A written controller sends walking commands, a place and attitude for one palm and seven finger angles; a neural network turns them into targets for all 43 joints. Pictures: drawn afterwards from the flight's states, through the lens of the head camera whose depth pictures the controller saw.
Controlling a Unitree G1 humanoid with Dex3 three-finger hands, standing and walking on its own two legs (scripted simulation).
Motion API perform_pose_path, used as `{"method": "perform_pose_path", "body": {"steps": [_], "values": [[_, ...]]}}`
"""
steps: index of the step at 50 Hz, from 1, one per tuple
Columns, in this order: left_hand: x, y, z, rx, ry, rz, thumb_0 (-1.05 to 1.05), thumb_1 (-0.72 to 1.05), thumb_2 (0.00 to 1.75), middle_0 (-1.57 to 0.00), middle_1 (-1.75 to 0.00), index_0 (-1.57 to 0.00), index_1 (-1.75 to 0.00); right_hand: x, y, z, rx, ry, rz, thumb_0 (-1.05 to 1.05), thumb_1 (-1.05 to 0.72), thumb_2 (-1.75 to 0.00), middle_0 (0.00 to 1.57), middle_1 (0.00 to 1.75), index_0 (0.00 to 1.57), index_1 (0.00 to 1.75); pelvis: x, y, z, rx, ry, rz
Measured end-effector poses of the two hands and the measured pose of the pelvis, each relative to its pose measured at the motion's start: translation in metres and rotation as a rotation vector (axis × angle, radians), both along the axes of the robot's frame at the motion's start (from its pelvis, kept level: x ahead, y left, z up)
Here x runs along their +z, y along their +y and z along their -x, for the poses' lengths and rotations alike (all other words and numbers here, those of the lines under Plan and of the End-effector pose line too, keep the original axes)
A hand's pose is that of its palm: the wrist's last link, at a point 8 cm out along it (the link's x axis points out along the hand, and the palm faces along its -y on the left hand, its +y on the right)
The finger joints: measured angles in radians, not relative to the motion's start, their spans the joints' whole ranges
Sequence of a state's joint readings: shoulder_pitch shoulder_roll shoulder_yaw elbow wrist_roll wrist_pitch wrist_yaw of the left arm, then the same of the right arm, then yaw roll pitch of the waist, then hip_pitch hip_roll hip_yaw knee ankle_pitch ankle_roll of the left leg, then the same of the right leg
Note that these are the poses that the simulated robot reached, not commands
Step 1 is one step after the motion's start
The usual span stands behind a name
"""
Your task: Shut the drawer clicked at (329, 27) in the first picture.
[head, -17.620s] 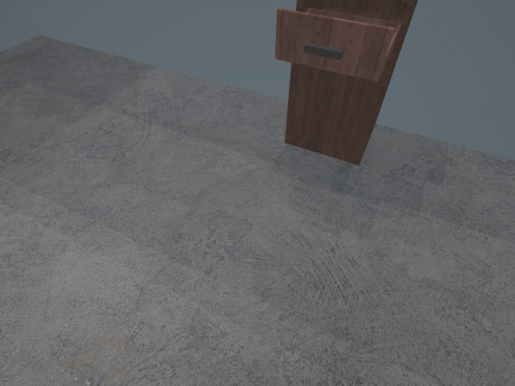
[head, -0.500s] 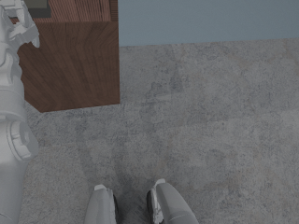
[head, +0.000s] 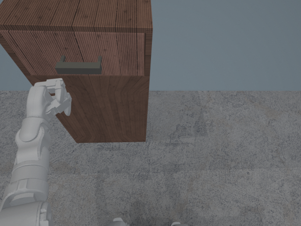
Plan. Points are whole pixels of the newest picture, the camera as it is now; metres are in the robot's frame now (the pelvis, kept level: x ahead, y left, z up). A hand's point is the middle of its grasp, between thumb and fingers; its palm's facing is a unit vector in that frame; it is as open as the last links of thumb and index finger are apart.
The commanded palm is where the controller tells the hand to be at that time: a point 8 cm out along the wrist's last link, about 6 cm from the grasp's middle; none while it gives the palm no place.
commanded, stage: draw the hand back to the body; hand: left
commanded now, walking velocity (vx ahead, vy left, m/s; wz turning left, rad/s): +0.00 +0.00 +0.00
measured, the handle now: (80, 63) +0.61 +0.22 +0.02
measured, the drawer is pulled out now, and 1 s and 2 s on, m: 0.00 0.00 0.00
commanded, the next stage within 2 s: step back with the hand held close in 1.04 s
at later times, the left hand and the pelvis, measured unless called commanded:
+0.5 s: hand (24, 147) +0.27 +0.23 +0.14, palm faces +0.30 -0.91 -0.28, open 3.3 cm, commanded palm +0.21 +0.27 +0.16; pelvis -0.01 +0.00 +0.04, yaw +1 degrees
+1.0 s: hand out of the picture +0.15 +0.23 +0.21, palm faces +0.43 -0.80 -0.42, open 3.3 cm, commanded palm +0.11 +0.27 +0.22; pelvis -0.01 -0.02 +0.05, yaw +2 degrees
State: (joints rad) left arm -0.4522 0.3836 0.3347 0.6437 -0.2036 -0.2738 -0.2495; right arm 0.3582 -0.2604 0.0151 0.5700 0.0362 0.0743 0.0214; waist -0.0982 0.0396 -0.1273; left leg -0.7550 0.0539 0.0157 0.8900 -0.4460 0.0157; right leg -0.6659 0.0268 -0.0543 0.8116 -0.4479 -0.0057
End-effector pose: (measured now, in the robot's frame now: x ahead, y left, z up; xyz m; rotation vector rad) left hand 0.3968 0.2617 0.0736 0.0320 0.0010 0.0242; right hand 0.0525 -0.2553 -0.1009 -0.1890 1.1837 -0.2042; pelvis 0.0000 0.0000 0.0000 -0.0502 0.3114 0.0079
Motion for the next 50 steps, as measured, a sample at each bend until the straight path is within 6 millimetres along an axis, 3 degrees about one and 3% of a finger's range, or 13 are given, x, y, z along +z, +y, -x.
{"method": "perform_pose_path", "body": {"steps": [9,18,27,43,50], "values": [[0.029,-0.001,0.06,-0.028,-0.027,0.005,0.02,0.9,0.9,-1.4,-1.6,-1.4,-1.6,0.021,0.01,-0.071,0.092,-0.25,-0.015,0.01,-0.91,-0.9,0.2,0.3,0.2,0.3,0.01,0.002,0.004,0.019,-0.108,-0.016],[0.06,0.002,0.123,0.188,0.038,-0.214,0.02,0.9,0.9,-1.4,-1.6,-1.4,-1.6,0.049,0.032,-0.108,0.143,-0.379,-0.037,0.01,-0.91,-0.9,0.2,0.3,0.2,0.3,0.031,-0.001,0.013,0.014,-0.233,-0.041],[0.093,0.007,0.177,0.297,-0.009,-0.269,0.02,0.9,0.9,-1.4,-1.6,-1.4,-1.6,0.064,0.04,-0.119,0.201,-0.432,-0.05,0.01,-0.91,-0.9,0.21,0.3,0.2,0.3,0.044,-0.006,0.014,0.017,-0.324,-0.051],[0.146,0.0,0.267,0.363,-0.112,-0.425,0.02,0.89,0.9,-1.4,-1.6,-1.41,-1.6,0.065,0.024,-0.118,0.209,-0.469,-0.046,0.02,-0.91,-0.9,0.2,0.3,0.2,0.3,0.048,-0.016,0.01,0.018,-0.375,-0.051],[0.152,0.0,0.286,0.401,-0.124,-0.452,0.02,0.89,0.9,-1.4,-1.6,-1.41,-1.6,0.065,0.024,-0.121,0.218,-0.49,-0.043,0.02,-0.91,-0.9,0.2,0.3,0.2,0.3,0.048,-0.019,0.012,0.027,-0.384,-0.052]]}}
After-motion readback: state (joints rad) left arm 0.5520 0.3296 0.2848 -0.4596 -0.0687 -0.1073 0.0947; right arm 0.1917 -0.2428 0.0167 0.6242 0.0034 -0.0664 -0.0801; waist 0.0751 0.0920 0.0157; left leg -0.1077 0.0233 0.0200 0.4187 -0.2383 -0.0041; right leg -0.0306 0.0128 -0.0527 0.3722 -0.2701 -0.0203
